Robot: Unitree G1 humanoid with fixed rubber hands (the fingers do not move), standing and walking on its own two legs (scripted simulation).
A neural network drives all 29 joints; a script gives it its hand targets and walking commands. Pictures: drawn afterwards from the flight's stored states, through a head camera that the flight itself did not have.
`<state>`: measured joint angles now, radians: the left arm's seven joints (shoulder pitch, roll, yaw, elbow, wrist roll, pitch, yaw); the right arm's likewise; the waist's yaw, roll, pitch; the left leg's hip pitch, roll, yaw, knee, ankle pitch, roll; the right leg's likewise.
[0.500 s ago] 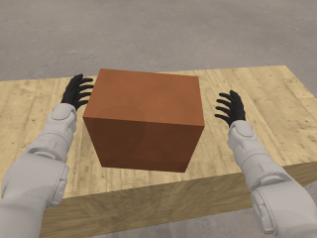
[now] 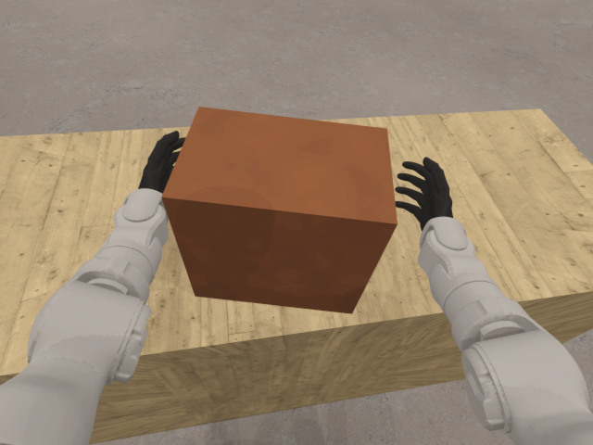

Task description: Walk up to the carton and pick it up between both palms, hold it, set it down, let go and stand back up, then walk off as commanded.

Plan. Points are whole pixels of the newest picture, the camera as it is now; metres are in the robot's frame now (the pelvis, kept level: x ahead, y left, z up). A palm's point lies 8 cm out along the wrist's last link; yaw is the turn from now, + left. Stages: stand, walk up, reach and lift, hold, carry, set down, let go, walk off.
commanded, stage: reach and lift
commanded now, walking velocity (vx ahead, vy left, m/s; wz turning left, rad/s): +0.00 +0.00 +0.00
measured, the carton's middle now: (282, 219) +0.45 +0.02 +0.03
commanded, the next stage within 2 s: none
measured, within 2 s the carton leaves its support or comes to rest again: leaves its support in 1.72 s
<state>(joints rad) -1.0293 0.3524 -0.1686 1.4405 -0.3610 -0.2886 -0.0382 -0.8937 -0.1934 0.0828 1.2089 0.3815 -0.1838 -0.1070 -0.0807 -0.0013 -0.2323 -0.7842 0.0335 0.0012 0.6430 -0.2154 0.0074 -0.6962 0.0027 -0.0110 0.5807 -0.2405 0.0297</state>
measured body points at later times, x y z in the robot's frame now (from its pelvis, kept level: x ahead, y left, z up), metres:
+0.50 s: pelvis +0.01 +0.00 +0.01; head +0.07 +0.04 +0.45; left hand +0.48 +0.18 +0.09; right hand +0.45 -0.17 +0.09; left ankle +0.04 +0.11 -0.72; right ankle +0.01 -0.14 -0.72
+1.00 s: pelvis +0.01 +0.00 +0.01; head +0.08 +0.03 +0.46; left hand +0.48 +0.18 +0.08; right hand +0.44 -0.17 +0.08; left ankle +0.04 +0.11 -0.72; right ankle +0.01 -0.14 -0.72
